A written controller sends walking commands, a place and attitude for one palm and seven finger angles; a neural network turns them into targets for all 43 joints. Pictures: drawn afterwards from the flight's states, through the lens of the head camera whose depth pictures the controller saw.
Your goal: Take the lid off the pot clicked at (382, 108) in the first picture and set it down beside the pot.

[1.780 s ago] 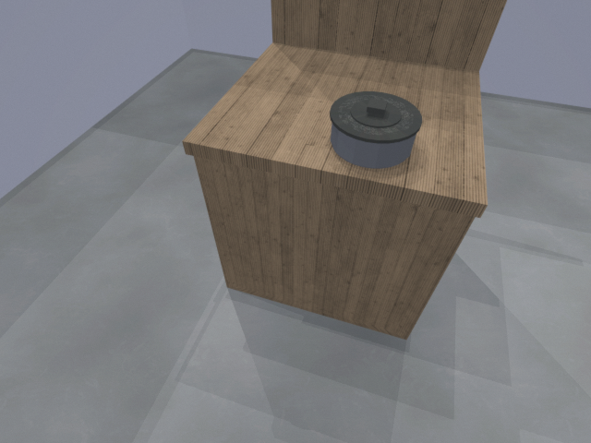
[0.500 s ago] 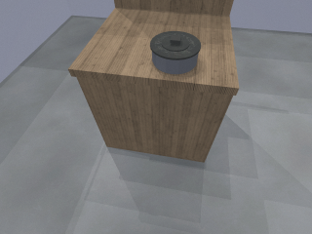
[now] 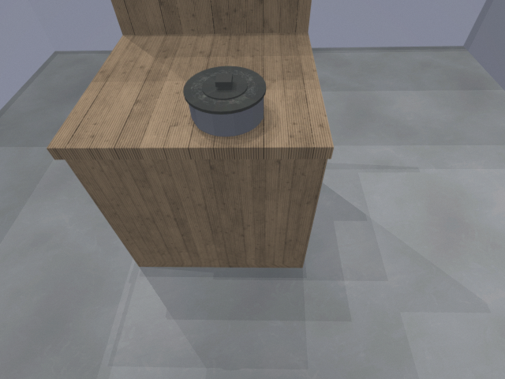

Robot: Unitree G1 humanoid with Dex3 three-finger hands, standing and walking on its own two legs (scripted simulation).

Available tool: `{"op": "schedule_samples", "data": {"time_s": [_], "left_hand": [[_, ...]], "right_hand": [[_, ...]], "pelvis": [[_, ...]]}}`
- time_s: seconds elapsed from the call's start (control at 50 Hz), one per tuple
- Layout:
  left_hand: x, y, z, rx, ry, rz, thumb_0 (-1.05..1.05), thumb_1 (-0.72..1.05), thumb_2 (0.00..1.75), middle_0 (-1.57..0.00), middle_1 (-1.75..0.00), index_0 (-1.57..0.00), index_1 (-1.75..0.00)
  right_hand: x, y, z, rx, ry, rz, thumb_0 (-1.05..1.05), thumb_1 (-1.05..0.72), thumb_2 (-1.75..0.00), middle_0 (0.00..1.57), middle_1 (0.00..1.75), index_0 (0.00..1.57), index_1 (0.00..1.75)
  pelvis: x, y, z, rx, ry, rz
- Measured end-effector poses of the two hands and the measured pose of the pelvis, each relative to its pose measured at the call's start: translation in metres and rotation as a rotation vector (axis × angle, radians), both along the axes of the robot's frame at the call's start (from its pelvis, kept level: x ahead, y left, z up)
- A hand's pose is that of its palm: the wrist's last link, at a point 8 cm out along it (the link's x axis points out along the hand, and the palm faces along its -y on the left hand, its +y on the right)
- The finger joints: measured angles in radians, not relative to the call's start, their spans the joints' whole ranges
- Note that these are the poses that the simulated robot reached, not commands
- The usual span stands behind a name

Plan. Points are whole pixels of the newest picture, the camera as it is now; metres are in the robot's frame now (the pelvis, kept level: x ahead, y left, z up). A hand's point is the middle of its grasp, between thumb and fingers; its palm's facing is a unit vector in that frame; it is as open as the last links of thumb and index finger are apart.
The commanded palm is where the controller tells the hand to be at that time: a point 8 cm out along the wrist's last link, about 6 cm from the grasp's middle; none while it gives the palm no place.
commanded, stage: take the last steps up to it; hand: left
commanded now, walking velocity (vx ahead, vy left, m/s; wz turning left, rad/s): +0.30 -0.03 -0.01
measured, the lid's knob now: (224, 80) +0.77 +0.11 +0.07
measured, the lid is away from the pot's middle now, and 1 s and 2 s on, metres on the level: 0.00 0.00 0.00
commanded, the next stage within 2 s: come to a stop and stand still in 0.58 s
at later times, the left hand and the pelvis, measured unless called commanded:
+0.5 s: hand (161, 356) +0.19 +0.19 -0.17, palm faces +0.03 -0.99 -0.15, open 7.4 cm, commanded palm none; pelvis +0.17 +0.02 +0.01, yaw -2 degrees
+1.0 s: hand (184, 283) +0.33 +0.17 -0.17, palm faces +0.07 -0.97 -0.22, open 7.2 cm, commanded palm none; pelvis +0.28 -0.01 +0.00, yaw +0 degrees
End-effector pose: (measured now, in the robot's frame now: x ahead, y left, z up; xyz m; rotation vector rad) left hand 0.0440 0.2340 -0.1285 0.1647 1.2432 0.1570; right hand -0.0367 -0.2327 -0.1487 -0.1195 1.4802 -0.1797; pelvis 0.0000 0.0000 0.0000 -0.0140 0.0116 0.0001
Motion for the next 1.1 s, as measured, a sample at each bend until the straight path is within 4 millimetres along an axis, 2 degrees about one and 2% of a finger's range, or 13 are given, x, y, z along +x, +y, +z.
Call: {"op": "schedule_samples", "data": {"time_s": [0.08,0.2,0.26,0.32,0.38,0.5,0.56,0.66,0.74,0.82,0.9,1.02,1.1], "left_hand": [[-0.014,-0.015,-0.003,-0.024,0.071,0.036,0.0,0.91,0.9,-0.2,-0.3,-0.2,-0.3],[-0.027,-0.029,-0.012,-0.084,0.229,0.047,0.0,0.91,0.9,-0.2,-0.3,-0.2,-0.3],[-0.023,-0.025,-0.02,-0.106,0.285,0.068,0.0,0.91,0.9,-0.2,-0.3,-0.2,-0.3],[-0.008,-0.015,-0.034,-0.119,0.327,0.073,0.0,0.91,0.9,-0.2,-0.3,-0.2,-0.3],[0.03,-0.003,-0.034,-0.104,0.307,0.043,0.0,0.91,0.9,-0.2,-0.3,-0.2,-0.3],[0.142,0.01,-0.014,-0.065,0.09,0.016,0.0,0.92,0.9,-0.2,-0.3,-0.19,-0.3],[0.189,0.01,-0.003,-0.041,0.009,0.011,0.0,0.93,0.9,-0.2,-0.3,-0.19,-0.3],[0.25,-0.002,0.008,-0.008,-0.046,-0.029,0.0,0.93,0.9,-0.19,-0.3,-0.19,-0.3],[0.283,-0.02,-0.001,0.018,-0.07,-0.042,0.0,0.92,0.9,-0.19,-0.3,-0.19,-0.3],[0.292,-0.037,-0.002,0.004,-0.039,-0.015,0.0,0.93,0.9,-0.2,-0.3,-0.2,-0.3],[0.293,-0.032,-0.002,0.015,-0.01,0.022,-0.01,0.95,0.9,-0.2,-0.3,-0.2,-0.3],[0.277,-0.007,-0.009,0.01,0.051,0.05,-0.01,0.93,0.9,-0.2,-0.3,-0.2,-0.3],[0.268,0.021,-0.026,-0.004,0.075,0.064,0.0,0.92,0.9,-0.2,-0.3,-0.2,-0.3]], "right_hand": [[0.032,-0.011,0.011,-0.018,-0.02,0.0,0.01,-0.91,-0.9,0.2,0.3,0.2,0.3],[0.117,-0.009,0.02,-0.039,-0.144,0.012,0.01,-0.91,-0.9,0.2,0.3,0.2,0.3],[0.165,0.003,0.019,-0.043,-0.202,0.04,0.01,-0.91,-0.9,0.2,0.3,0.2,0.3],[0.205,0.015,0.012,-0.059,-0.272,0.053,0.0,-0.91,-0.9,0.2,0.3,0.2,0.3],[0.221,0.025,0.014,-0.058,-0.297,0.025,0.0,-0.91,-0.9,0.2,0.3,0.2,0.3],[0.223,0.024,0.025,-0.058,-0.201,0.011,-0.01,-0.94,-0.9,0.21,0.3,0.2,0.3],[0.225,0.025,0.024,-0.028,-0.144,0.008,0.0,-0.93,-0.9,0.21,0.3,0.2,0.3],[0.238,0.018,0.013,0.023,-0.087,-0.024,0.0,-0.92,-0.9,0.21,0.3,0.2,0.3],[0.257,0.002,-0.007,0.047,-0.045,-0.037,0.0,-0.91,-0.9,0.21,0.3,0.2,0.3],[0.291,-0.011,-0.006,0.024,-0.034,-0.016,0.0,-0.91,-0.9,0.21,0.3,0.2,0.3],[0.333,-0.018,0.003,-0.008,-0.073,0.019,0.0,-0.91,-0.9,0.2,0.3,0.2,0.3],[0.395,-0.015,0.018,-0.06,-0.193,0.077,0.0,-0.91,-0.9,0.2,0.3,0.2,0.3],[0.42,0.0,0.025,-0.1,-0.288,0.106,0.0,-0.91,-0.9,0.2,0.3,0.2,0.3]], "pelvis": [[0.025,-0.005,0.006,0.003,-0.002,-0.007],[0.066,-0.002,0.006,-0.003,0.0,-0.021],[0.092,0.005,0.0,-0.009,-0.005,-0.022],[0.118,0.015,-0.013,-0.004,-0.017,-0.034],[0.137,0.02,-0.011,0.006,-0.031,-0.046],[0.173,0.019,0.008,0.016,-0.025,-0.035],[0.192,0.014,0.012,0.018,-0.017,-0.028],[0.227,-0.003,0.01,0.026,-0.01,-0.023],[0.257,-0.022,-0.005,0.033,-0.006,-0.021],[0.275,-0.026,-0.001,0.009,-0.005,-0.002],[0.283,-0.025,0.004,0.013,-0.003,0.007],[0.283,-0.007,0.004,0.01,-0.003,0.008],[0.284,0.014,-0.006,-0.006,-0.013,0.011]]}}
